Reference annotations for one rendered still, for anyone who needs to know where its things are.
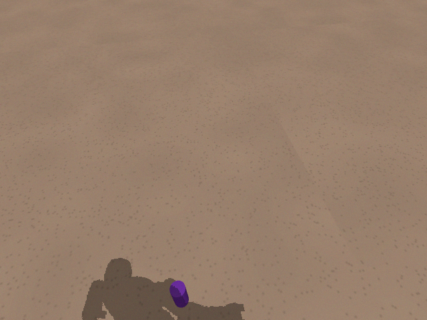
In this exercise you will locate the can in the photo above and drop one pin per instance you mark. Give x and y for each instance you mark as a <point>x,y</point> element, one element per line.
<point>179,293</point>

